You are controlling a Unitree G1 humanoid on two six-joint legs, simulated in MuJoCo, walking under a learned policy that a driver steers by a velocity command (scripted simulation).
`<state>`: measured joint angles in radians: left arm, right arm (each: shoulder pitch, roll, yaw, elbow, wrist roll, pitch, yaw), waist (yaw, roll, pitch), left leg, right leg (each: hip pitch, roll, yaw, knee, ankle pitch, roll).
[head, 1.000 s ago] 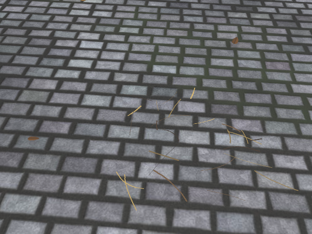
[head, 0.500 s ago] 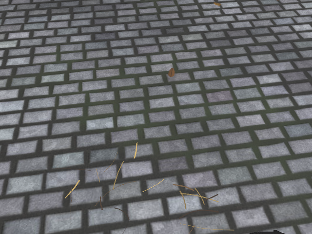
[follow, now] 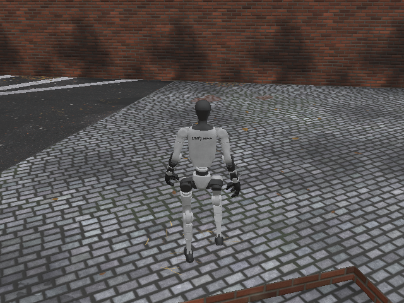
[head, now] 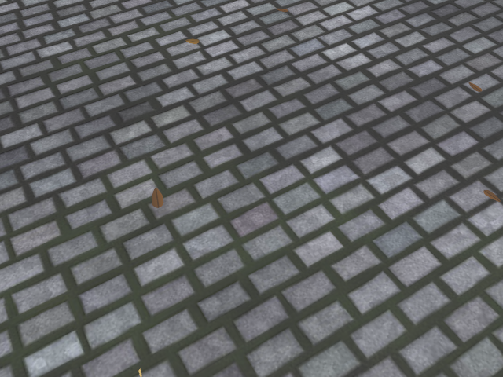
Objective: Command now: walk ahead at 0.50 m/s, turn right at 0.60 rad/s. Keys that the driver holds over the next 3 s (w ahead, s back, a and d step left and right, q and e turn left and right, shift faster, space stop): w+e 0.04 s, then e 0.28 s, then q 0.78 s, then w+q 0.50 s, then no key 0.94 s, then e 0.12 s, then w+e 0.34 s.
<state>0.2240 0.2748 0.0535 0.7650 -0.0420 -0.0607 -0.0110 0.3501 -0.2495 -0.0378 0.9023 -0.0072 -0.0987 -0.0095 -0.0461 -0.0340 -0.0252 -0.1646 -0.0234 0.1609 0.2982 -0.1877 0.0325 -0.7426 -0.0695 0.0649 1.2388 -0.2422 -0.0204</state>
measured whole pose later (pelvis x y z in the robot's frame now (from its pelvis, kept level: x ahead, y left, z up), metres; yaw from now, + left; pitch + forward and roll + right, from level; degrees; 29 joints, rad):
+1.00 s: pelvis +0.25 -0.04 -0.01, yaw +3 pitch +3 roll -1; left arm 0.11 0.25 0.08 0.68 0.01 -0.01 0.02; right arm 0.18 -0.30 -0.10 0.69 0.02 0.05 -0.05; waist -0.03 0.05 0.00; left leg -0.43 -0.05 -0.18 0.68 -0.38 -0.01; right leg -0.33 0.05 0.02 0.54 -0.26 -0.02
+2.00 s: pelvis +0.48 +0.11 -0.02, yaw +31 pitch +2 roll -1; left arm 0.06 0.23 0.04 0.74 0.01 -0.06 -0.03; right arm 0.27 -0.29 -0.06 0.72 0.01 0.02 -0.03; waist -0.02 0.03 0.06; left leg -0.37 -0.02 -0.11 1.11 -0.56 -0.06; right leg -0.43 0.04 -0.04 0.48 -0.08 -0.05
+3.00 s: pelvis +0.62 +0.15 -0.02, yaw +19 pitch +1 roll +1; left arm 0.22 0.27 0.07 0.90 -0.02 -0.05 -0.03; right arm 0.26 -0.30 -0.08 0.76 0.03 -0.08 -0.03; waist 0.01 0.04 0.01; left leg -0.41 0.04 -0.02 1.16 -0.44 -0.01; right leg -0.29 0.05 -0.03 0.61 -0.35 -0.09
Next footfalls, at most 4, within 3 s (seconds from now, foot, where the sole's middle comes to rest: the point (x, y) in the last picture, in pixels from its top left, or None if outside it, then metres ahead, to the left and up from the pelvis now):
0.24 right None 0.31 -0.14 -0.78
0.64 left None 0.32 0.10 -0.78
0.96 right None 0.30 -0.14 -0.78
1.44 left None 0.28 0.13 -0.78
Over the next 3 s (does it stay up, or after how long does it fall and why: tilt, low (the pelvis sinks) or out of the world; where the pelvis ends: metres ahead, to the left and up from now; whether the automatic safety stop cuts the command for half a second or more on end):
stays up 0.62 0.15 -0.02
